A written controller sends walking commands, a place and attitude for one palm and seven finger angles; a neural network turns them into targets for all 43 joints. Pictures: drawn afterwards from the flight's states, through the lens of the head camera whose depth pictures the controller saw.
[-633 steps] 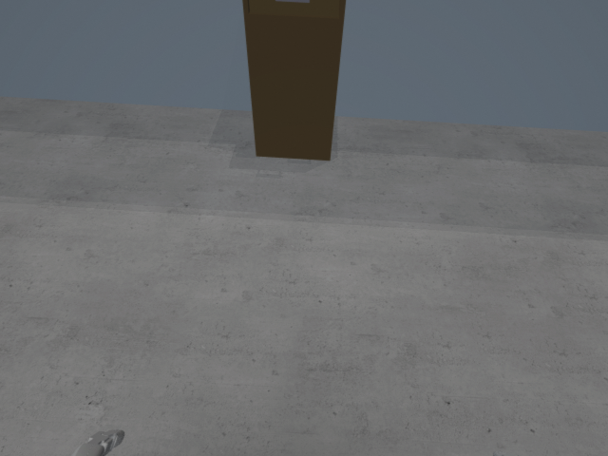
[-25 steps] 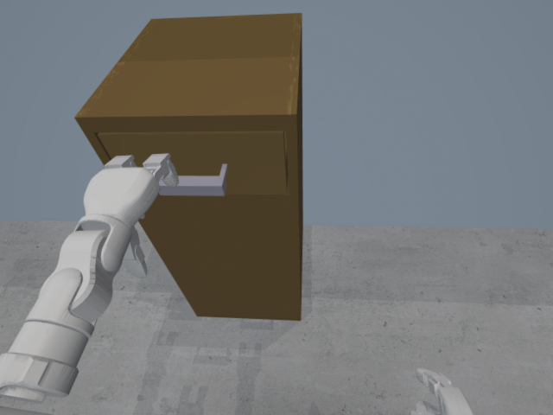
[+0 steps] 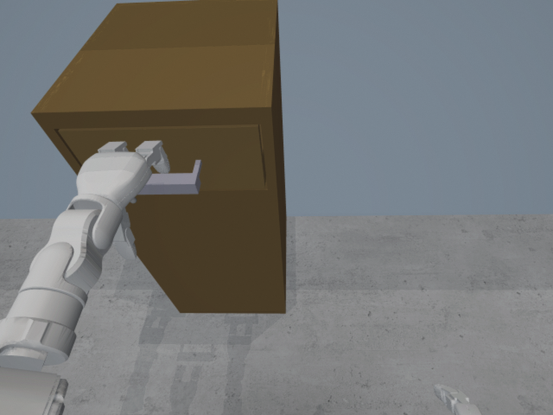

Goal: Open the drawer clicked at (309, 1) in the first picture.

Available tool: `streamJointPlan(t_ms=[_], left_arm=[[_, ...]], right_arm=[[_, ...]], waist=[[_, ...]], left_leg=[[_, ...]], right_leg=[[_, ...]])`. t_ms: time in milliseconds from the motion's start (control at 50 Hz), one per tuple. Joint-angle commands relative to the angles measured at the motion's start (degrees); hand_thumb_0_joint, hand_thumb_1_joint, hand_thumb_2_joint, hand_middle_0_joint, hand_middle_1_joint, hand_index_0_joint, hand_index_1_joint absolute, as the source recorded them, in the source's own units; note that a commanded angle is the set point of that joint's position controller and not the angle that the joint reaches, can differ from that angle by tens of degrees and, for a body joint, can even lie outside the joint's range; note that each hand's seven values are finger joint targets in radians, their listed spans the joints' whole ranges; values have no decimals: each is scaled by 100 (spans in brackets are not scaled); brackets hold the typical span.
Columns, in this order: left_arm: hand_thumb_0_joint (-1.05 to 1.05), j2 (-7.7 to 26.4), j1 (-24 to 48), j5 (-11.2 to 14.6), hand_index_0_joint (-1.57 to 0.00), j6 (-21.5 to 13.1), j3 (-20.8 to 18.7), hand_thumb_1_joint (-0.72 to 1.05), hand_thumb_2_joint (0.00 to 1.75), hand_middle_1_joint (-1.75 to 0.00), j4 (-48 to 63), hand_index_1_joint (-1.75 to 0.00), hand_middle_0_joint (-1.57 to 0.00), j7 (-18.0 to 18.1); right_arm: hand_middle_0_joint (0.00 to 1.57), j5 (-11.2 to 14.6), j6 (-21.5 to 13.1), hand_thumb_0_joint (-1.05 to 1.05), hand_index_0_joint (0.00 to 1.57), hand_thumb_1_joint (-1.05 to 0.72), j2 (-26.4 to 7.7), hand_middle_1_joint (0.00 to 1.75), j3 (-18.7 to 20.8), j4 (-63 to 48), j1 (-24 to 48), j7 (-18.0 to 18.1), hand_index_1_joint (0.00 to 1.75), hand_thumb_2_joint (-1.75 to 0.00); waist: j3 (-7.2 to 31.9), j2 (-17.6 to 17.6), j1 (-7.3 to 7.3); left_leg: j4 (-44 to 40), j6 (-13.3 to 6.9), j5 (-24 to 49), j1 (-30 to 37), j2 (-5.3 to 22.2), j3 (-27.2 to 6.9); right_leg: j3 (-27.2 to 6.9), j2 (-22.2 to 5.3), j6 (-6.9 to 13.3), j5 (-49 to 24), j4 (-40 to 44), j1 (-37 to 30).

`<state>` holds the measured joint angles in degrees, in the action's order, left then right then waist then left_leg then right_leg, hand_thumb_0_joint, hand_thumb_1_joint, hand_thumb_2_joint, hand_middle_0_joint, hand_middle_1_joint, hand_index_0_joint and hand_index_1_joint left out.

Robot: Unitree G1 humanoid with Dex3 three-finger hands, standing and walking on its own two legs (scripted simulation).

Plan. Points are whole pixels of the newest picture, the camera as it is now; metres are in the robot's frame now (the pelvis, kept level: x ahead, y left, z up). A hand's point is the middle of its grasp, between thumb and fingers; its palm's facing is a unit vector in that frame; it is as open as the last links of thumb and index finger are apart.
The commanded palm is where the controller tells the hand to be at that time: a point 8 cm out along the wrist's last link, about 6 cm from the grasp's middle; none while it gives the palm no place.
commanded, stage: move the hooked fingers above the handle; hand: left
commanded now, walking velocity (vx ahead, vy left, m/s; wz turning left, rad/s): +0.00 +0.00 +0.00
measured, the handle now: (166, 174) +0.50 +0.26 +0.03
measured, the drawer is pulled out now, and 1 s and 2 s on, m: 0.00 0.00 0.00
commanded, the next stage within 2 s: none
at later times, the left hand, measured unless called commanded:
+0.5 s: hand (150, 176) +0.45 +0.25 +0.08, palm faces -0.02 -0.04 -1.00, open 13.8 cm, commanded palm +0.43 +0.27 +0.15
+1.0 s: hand (141, 183) +0.43 +0.26 +0.08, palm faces -0.04 -0.03 -1.00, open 13.8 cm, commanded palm +0.43 +0.27 +0.15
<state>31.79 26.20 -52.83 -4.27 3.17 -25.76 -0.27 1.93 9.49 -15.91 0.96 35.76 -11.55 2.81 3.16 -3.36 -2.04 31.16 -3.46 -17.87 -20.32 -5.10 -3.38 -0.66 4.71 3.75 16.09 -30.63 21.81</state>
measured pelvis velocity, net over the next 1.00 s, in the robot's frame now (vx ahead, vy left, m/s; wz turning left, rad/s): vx -0.01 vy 0.03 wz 0.00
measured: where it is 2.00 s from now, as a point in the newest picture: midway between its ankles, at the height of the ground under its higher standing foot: outside the picture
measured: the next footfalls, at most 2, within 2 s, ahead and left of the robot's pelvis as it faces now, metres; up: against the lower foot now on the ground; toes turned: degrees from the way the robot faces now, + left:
none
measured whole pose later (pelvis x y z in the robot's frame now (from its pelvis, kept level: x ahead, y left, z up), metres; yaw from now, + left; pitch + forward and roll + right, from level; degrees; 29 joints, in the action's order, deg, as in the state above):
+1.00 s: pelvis -0.01 +0.03 -0.01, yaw +0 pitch +10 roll -1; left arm 29.9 40.6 -56.2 -7.1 7.7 -43.3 4.5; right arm 1.9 9.9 -15.1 2.1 37.6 -17.1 2.1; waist 5.3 -2.4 0.4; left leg 35.1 -5.5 -18.6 -26.3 -6.6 -2.9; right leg -0.6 3.3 1.5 16.6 -33.1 26.9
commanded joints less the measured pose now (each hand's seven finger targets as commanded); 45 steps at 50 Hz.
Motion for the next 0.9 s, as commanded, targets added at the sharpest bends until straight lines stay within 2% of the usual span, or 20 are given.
streamJointPlan(t_ms=[0,100,200,240,260,340,380,420,460,500,520,540,560,600,640,680,740,800,820,880], left_arm=[[0,1837,2666,-76,-30,-217,-1139,-50,30,-120,718,-120,-30,547],[0,1909,2787,-212,-30,18,-1126,-50,30,-120,64,-120,-30,799],[0,1589,2872,-219,-30,210,-676,-50,30,-120,-491,-120,-30,567],[0,1348,3113,-211,-30,124,-417,-50,30,-120,-465,-120,-30,425],[0,1475,3241,-206,-30,36,-514,-50,30,-120,-445,-120,-30,392],[0,1356,3970,-199,-30,-444,-384,-50,30,-120,45,-120,-30,416],[0,1631,3969,-260,-30,-562,-690,-50,30,-120,-171,-120,-30,598],[0,1907,4147,-307,-30,-558,-942,-50,30,-120,-459,-120,-30,824],[0,1818,4248,-376,-30,-433,-913,-50,30,-120,-746,-120,-30,1076],[0,2102,4033,-445,-30,-246,-1181,-50,30,-120,-874,-120,-30,1244],[0,2310,3913,-467,-30,-168,-1373,-50,30,-120,-924,-120,-30,1281],[0,2135,3754,-494,-30,-50,-1211,-50,30,-120,-1050,-120,-30,1273],[0,2048,3761,-494,-30,24,-1136,-50,30,-120,-1053,-120,-30,1241],[0,2227,3538,-452,-30,142,-1310,-50,30,-120,-1111,-120,-30,1222],[0,2251,3567,-408,-30,190,-1281,-50,30,-120,-1180,-120,-30,1161],[0,2092,3467,-438,-30,199,-1128,-50,30,-120,-1186,-120,-30,1076],[0,1671,3694,-475,-30,99,-671,-50,30,-120,-938,-120,-30,889],[0,1173,3645,-367,-30,-62,-265,-50,30,-120,-650,-120,-30,671],[0,929,3805,-288,-30,-144,-33,-50,30,-120,-508,-120,-30,592],[0,815,4278,-242,-30,-329,92,-50,30,-120,-418,-120,-30,581]], right_arm=[[20,6,-208,0,20,-90,-611,30,258,-584,38,73,30,-90],[20,0,-139,0,20,-90,-617,30,241,-561,-50,45,30,-90],[20,38,-63,0,20,-90,-715,30,266,-614,-213,53,30,-90],[20,54,-58,0,20,-90,-721,30,304,-626,-279,69,30,-90],[20,40,-56,0,20,-90,-739,30,317,-592,-366,75,30,-90],[20,-8,-75,0,20,-90,-679,30,391,-510,-535,99,30,-90],[20,-32,-72,0,20,-90,-684,30,402,-409,-646,107,30,-90],[20,-40,-66,0,20,-90,-717,30,377,-331,-727,99,30,-90],[20,-33,-98,0,20,-90,-691,30,373,-289,-779,42,30,-90],[20,-63,-96,0,20,-90,-698,30,370,-321,-767,-7,30,-90],[20,-89,-75,0,20,-90,-718,30,372,-338,-773,-17,30,-90],[20,-79,-55,0,20,-90,-692,30,365,-382,-771,-38,30,-90],[20,-59,-30,0,20,-90,-704,30,365,-369,-772,-59,30,-90],[20,-50,16,0,20,-90,-725,30,347,-415,-719,-62,30,-90],[20,-20,57,0,20,-90,-737,30,323,-449,-669,-28,30,-90],[20,13,53,0,20,-90,-740,30,331,-492,-619,1,30,-90],[20,24,-2,0,20,-90,-769,30,369,-498,-669,15,30,-90],[20,16,-56,0,20,-90,-750,30,420,-496,-721,9,30,-90],[20,15,-68,0,20,-90,-738,30,423,-484,-734,10,30,-90],[20,2,-106,0,20,-90,-718,30,425,-376,-763,12,30,-90]], waist=[[1964,166,41],[2130,114,12],[2111,438,196],[2143,458,301],[2185,436,311],[2476,21,408],[2446,-104,371],[2309,-12,367],[2253,-162,349],[2593,-318,165],[2863,-275,70],[2898,-242,81],[2790,-73,133],[2699,216,52],[2541,436,92],[2392,411,126],[2394,121,300],[2301,15,411],[2250,33,519],[1948,-83,590]], left_leg=[[-58,64,2331,280,178,149],[-13,105,2382,74,189,231],[17,44,2297,-45,216,289],[69,12,2342,83,228,268],[86,14,2387,155,244,235],[227,51,2778,595,269,99],[280,96,2860,622,298,75],[281,152,2810,325,290,24],[270,227,2805,282,322,-8],[295,289,3114,372,340,36],[305,322,3406,378,343,40],[324,310,3553,391,359,86],[309,314,3579,339,394,82],[199,231,3277,117,380,163],[87,166,2914,-79,362,189],[23,139,2787,-32,380,189],[58,173,3026,489,471,73],[113,203,3060,910,502,-40],[125,220,3070,1001,507,-88],[82,290,2607,1144,527,-262]], right_leg=[[-220,-360,-82,-2090,37,-1092],[-215,-351,-81,-2152,-68,-1121],[-209,-372,-142,-2342,-44,-1148],[-211,-362,-148,-2325,-20,-1021],[-202,-355,-141,-2307,-29,-975],[-196,-304,-103,-2138,-78,-585],[-158,-271,-73,-1966,-128,-366],[-105,-245,-37,-1826,-198,-266],[-18,-213,-12,-1624,-289,-14],[-23,-194,1,-1749,-351,-178],[-30,-191,9,-1924,-387,-428],[-49,-205,-21,-2088,-377,-509],[-26,-204,-40,-2121,-364,-504],[-83,-216,-61,-2174,-281,-802],[-108,-244,-82,-2142,-209,-961],[-92,-248,-80,-1987,-157,-876],[-54,-242,-87,-1698,-79,-459],[-33,-221,-97,-1416,30,-106],[-28,-226,-92,-1339,73,-13],[41,-213,-79,-871,65,489]])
